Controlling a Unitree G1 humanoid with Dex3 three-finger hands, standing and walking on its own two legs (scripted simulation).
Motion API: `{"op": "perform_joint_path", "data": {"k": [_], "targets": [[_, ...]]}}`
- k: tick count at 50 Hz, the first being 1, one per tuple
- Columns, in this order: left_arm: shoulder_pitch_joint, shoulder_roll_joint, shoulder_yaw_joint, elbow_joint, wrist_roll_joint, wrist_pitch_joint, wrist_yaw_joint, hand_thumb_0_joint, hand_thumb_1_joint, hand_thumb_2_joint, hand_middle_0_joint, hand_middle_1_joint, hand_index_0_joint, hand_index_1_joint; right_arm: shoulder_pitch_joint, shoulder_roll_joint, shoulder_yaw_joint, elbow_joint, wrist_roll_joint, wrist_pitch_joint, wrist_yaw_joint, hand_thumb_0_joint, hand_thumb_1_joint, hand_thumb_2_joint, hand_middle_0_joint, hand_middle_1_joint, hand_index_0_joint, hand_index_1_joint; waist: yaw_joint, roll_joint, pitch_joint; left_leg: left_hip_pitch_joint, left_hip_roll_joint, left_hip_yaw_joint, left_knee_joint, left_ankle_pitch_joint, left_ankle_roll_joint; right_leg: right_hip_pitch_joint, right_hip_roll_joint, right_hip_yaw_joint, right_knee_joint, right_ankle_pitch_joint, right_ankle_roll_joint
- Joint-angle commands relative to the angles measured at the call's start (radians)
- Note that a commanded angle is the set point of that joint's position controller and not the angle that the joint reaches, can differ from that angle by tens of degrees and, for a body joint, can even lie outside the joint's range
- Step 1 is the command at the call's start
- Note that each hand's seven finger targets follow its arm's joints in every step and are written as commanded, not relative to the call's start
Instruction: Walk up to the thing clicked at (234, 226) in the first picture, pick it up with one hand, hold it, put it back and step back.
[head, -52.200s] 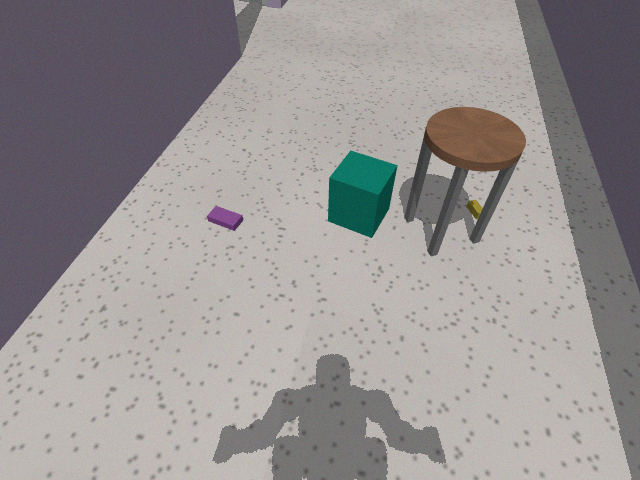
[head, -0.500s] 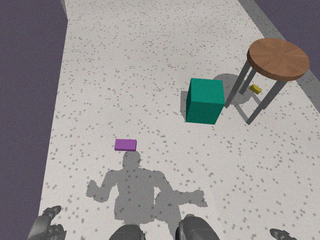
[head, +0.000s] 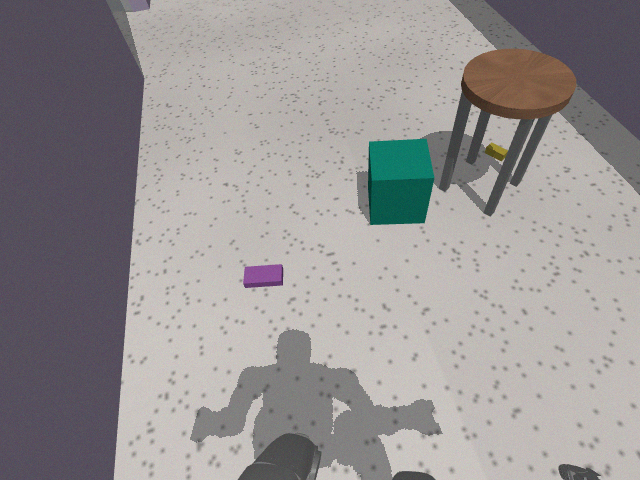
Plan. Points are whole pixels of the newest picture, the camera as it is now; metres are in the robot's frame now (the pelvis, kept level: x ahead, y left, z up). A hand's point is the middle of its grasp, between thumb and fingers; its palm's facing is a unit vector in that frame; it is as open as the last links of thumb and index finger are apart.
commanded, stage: step back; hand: left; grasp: from above
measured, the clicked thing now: (263, 276) +0.81 +0.31 -0.75
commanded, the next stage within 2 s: stand in 1.72 s
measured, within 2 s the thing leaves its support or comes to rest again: neither
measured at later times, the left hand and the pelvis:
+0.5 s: hand out of the picture -0.11 +0.30 -0.16, palm faces +0.02 -0.92 -0.39, open 7.3 cm; pelvis -0.19 +0.03 +0.00, yaw +1 degrees
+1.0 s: hand out of the picture -0.20 +0.32 -0.15, palm faces +0.01 -0.93 -0.38, open 7.4 cm; pelvis -0.26 +0.05 +0.00, yaw +1 degrees
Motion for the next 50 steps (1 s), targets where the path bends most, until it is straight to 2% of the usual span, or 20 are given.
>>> {"op": "perform_joint_path", "data": {"k": [1, 5, 8, 10, 12, 13, 16, 22, 27, 28, 30, 31, 34, 38, 41, 43, 44, 45, 48, 50], "targets": [[-0.043, 0.259, 0.073, -0.132, 0.001, -0.035, 0.035, 0.000, 0.900, 0.900, -0.200, -0.300, -0.200, -0.300, -0.012, -0.153, -0.028, -0.074, -0.002, -0.035, -0.022, 0.000, -0.900, -0.900, 0.200, 0.300, 0.200, 0.300, 0.037, -0.184, -0.124, -0.046, 0.029, 0.031, -0.120, -0.056, -0.027, 0.194, -0.182, 0.149, -0.150, 0.378, -0.160], [-0.005, 0.280, 0.080, -0.129, -0.008, -0.024, 0.048, 0.000, 0.900, 0.900, -0.200, -0.300, -0.200, -0.300, -0.004, -0.142, -0.025, -0.084, -0.013, -0.046, -0.022, 0.000, -0.900, -0.900, 0.200, 0.300, 0.200, 0.300, 0.062, -0.266, -0.214, 0.019, 0.114, 0.079, -0.408, -0.123, -0.015, 0.350, -0.265, 0.205, -0.079, 0.558, -0.194], [-0.083, 0.309, 0.073, -0.147, -0.025, -0.010, 0.044, 0.000, 0.900, 0.900, -0.200, -0.300, -0.200, -0.300, 0.108, -0.163, -0.042, -0.036, -0.022, -0.043, -0.013, 0.000, -0.900, -0.900, 0.200, 0.300, 0.200, 0.300, 0.004, -0.292, -0.265, 0.215, 0.124, 0.148, -0.658, 0.021, 0.020, 0.244, -0.251, 0.179, -0.023, 0.549, -0.156], [-0.107, 0.276, 0.049, -0.162, -0.034, 0.003, 0.037, 0.000, 0.900, 0.900, -0.200, -0.300, -0.200, -0.300, 0.144, -0.194, -0.061, -0.016, -0.032, -0.042, -0.007, 0.000, -0.900, -0.900, 0.200, 0.300, 0.200, 0.300, -0.034, -0.140, -0.235, 0.360, 0.186, 0.059, -0.819, 0.254, 0.067, 0.028, -0.161, 0.109, 0.073, 0.317, -0.067], [-0.190, 0.260, 0.056, -0.175, -0.042, 0.000, 0.052, 0.000, 0.900, 0.900, -0.200, -0.300, -0.200, -0.300, 0.045, -0.343, -0.078, -0.062, -0.042, -0.033, 0.009, 0.000, -0.900, -0.900, 0.200, 0.300, 0.200, 0.300, -0.070, 0.219, -0.174, 0.212, 0.499, -0.325, -0.890, 0.445, 0.300, -0.150, 0.099, 0.016, 0.443, -0.384, 0.009], [-0.207, 0.273, 0.062, -0.162, -0.028, 0.000, 0.057, 0.000, 0.900, 0.900, -0.200, -0.300, -0.200, -0.300, 0.007, -0.341, -0.078, -0.067, -0.044, -0.040, 0.006, 0.000, -0.900, -0.900, 0.200, 0.300, 0.200, 0.300, -0.077, 0.211, -0.116, 0.100, 0.536, -0.369, -0.919, 0.412, 0.346, -0.114, 0.100, 0.101, 0.578, -0.395, 0.006], [-0.085, 0.254, 0.057, -0.101, -0.051, 0.003, 0.041, 0.000, 0.900, 0.900, -0.200, -0.300, -0.200, -0.300, -0.116, -0.204, -0.034, -0.102, -0.052, -0.045, -0.007, 0.000, -0.900, -0.900, 0.200, 0.300, 0.200, 0.300, 0.024, 0.092, -0.087, 0.195, 0.361, -0.052, -0.818, 0.556, 0.238, -0.186, 0.128, 0.137, 0.703, -0.223, -0.005], [-0.050, 0.218, 0.036, -0.084, -0.032, -0.028, 0.029, 0.000, 0.900, 0.900, -0.200, -0.300, -0.200, -0.300, -0.019, -0.182, -0.041, -0.090, -0.032, -0.040, -0.004, 0.000, -0.900, -0.900, 0.200, 0.300, 0.200, 0.300, -0.038, 0.138, -0.151, 0.461, 0.370, -0.034, -0.759, 0.509, 0.265, -0.159, 0.062, 0.029, 0.286, -0.224, 0.049], [0.073, 0.215, 0.035, 0.008, -0.012, -0.059, 0.017, 0.000, 0.900, 0.900, -0.200, -0.300, -0.200, -0.300, -0.048, -0.233, -0.058, -0.086, -0.026, -0.020, 0.005, 0.000, -0.900, -0.900, 0.200, 0.300, 0.200, 0.300, 0.001, 0.116, -0.242, 0.349, 0.348, 0.003, -0.696, 0.191, 0.198, 0.140, 0.064, -0.067, -0.264, -0.029, -0.009], [0.092, 0.248, 0.049, 0.025, -0.003, -0.066, 0.018, 0.000, 0.900, 0.900, -0.200, -0.300, -0.200, -0.300, -0.045, -0.194, -0.045, -0.085, -0.021, -0.020, 0.006, 0.000, -0.900, -0.900, 0.200, 0.300, 0.200, 0.300, 0.012, 0.041, -0.243, 0.229, 0.309, 0.024, -0.636, 0.114, 0.154, 0.221, 0.036, 0.032, -0.266, -0.025, -0.034], [0.004, 0.388, 0.086, -0.022, 0.012, -0.063, 0.014, 0.000, 0.900, 0.900, -0.200, -0.300, -0.200, -0.300, -0.115, -0.142, -0.030, -0.116, -0.020, -0.029, 0.002, 0.000, -0.900, -0.900, 0.200, 0.300, 0.200, 0.300, 0.053, -0.241, -0.123, 0.015, 0.111, 0.086, -0.349, -0.109, 0.022, -0.008, -0.325, 0.511, -0.384, -0.393, -0.222], [-0.110, 0.434, 0.091, -0.053, 0.014, -0.064, 0.020, 0.000, 0.900, 0.900, -0.200, -0.300, -0.200, -0.300, -0.115, -0.194, -0.054, -0.101, -0.024, -0.029, -0.004, 0.000, -0.900, -0.900, 0.200, 0.300, 0.200, 0.300, 0.042, -0.280, -0.035, 0.119, 0.163, -0.017, -0.191, -0.093, 0.003, -0.247, -0.426, 0.615, -0.430, -0.475, -0.292], [-0.177, 0.274, 0.055, -0.062, 0.003, -0.076, 0.020, 0.000, 0.900, 0.900, -0.200, -0.300, -0.200, -0.300, -0.034, -0.167, -0.044, -0.028, -0.002, -0.050, 0.007, 0.000, -0.900, -0.900, 0.200, 0.300, 0.200, 0.300, -0.026, -0.114, -0.026, 0.092, 0.073, 0.024, -0.208, 0.024, 0.011, -0.080, -0.199, 0.214, -0.277, -0.027, -0.177], [-0.070, 0.303, 0.065, -0.036, 0.017, -0.068, -0.003, 0.000, 0.900, 0.900, -0.200, -0.300, -0.200, -0.300, -0.044, -0.147, -0.025, -0.030, -0.016, -0.083, 0.012, 0.000, -0.900, -0.900, 0.200, 0.300, 0.200, 0.300, 0.041, -0.230, -0.063, 0.131, 0.108, 0.153, -0.497, -0.041, -0.005, 0.029, -0.158, 0.179, -0.279, -0.261, -0.141], [-0.075, 0.297, 0.061, -0.035, 0.006, -0.043, -0.016, 0.000, 0.900, 0.900, -0.200, -0.300, -0.200, -0.300, 0.040, -0.134, -0.036, 0.017, -0.022, -0.113, 0.007, 0.000, -0.900, -0.900, 0.200, 0.300, 0.200, 0.300, 0.016, -0.231, -0.089, 0.287, 0.087, 0.223, -0.829, 0.087, -0.003, 0.059, -0.146, 0.136, -0.158, -0.183, -0.125], [-0.019, 0.202, 0.030, -0.034, -0.004, -0.034, -0.021, 0.000, 0.900, 0.900, -0.200, -0.300, -0.200, -0.300, 0.111, -0.186, -0.061, 0.040, -0.040, -0.137, -0.008, 0.000, -0.900, -0.900, 0.200, 0.300, 0.200, 0.300, -0.003, -0.043, -0.165, 0.516, 0.241, -0.080, -0.930, 0.033, 0.051, -0.116, -0.070, 0.063, 0.120, -0.109, -0.059], [-0.044, 0.164, 0.017, -0.045, -0.024, -0.032, -0.024, 0.000, 0.900, 0.900, -0.200, -0.300, -0.200, -0.300, 0.095, -0.269, -0.072, 0.025, -0.045, -0.144, -0.009, 0.000, -0.900, -0.900, 0.200, 0.300, 0.200, 0.300, -0.011, 0.100, -0.132, 0.537, 0.442, -0.405, -0.997, -0.204, 0.160, -0.334, 0.039, -0.046, 0.234, -0.219, -0.012], [-0.127, 0.272, 0.048, -0.034, -0.010, -0.033, -0.015, 0.000, 0.900, 0.900, -0.200, -0.300, -0.200, -0.300, 0.107, -0.343, -0.088, 0.030, -0.034, -0.143, -0.004, 0.000, -0.900, -0.900, 0.200, 0.300, 0.200, 0.300, -0.056, 0.052, -0.049, 0.313, 0.518, -0.485, -1.040, -0.388, 0.264, -0.272, -0.030, 0.053, 0.299, -0.269, -0.012], [-0.079, 0.262, 0.052, -0.014, -0.023, -0.045, -0.032, 0.000, 0.900, 0.900, -0.200, -0.300, -0.200, -0.300, 0.030, -0.240, -0.059, 0.018, -0.040, -0.156, -0.004, 0.000, -0.900, -0.900, 0.200, 0.300, 0.200, 0.300, 0.002, 0.057, -0.022, 0.334, 0.397, -0.229, -0.984, -0.174, 0.204, -0.238, -0.049, 0.070, 0.281, -0.155, -0.023], [-0.084, 0.252, 0.052, -0.010, -0.019, -0.049, -0.042, 0.000, 0.900, 0.900, -0.200, -0.300, -0.200, -0.300, 0.072, -0.240, -0.065, 0.029, -0.038, -0.161, -0.003, 0.000, -0.900, -0.900, 0.200, 0.300, 0.200, 0.300, -0.023, 0.098, -0.038, 0.342, 0.369, -0.154, -0.947, -0.065, 0.195, -0.212, -0.041, 0.009, 0.210, -0.145, -0.017]]}}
